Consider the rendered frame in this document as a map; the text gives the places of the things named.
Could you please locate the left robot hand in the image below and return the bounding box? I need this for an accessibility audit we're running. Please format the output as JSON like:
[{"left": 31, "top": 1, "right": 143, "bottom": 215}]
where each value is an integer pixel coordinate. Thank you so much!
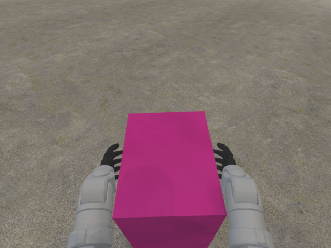
[{"left": 101, "top": 143, "right": 123, "bottom": 180}]

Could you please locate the carton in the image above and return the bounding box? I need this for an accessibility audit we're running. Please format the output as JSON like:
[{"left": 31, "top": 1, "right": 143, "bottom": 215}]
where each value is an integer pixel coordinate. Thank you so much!
[{"left": 112, "top": 111, "right": 227, "bottom": 248}]

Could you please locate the right robot forearm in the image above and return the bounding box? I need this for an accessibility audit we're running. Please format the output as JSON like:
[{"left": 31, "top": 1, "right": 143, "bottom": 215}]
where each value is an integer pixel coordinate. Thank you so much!
[{"left": 221, "top": 165, "right": 274, "bottom": 248}]

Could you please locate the left robot forearm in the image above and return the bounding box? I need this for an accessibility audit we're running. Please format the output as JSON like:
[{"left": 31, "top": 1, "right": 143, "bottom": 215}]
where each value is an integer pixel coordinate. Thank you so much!
[{"left": 66, "top": 165, "right": 116, "bottom": 248}]

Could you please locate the right robot hand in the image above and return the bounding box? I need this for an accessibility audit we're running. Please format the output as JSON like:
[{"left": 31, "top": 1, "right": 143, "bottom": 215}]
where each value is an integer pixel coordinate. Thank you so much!
[{"left": 213, "top": 143, "right": 236, "bottom": 179}]

